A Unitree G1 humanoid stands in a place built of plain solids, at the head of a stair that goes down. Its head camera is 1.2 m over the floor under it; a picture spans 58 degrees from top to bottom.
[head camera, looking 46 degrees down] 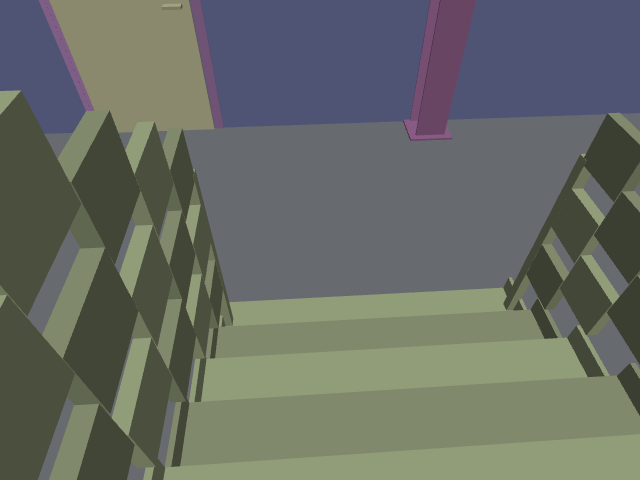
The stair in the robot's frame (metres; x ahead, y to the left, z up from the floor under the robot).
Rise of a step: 0.16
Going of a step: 0.26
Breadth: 1.62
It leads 4 degrees to the left of straight ahead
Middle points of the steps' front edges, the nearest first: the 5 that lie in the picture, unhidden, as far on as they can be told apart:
0.45 -0.34 -0.16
0.71 -0.32 -0.32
0.97 -0.30 -0.47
1.23 -0.29 -0.63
1.49 -0.27 -0.79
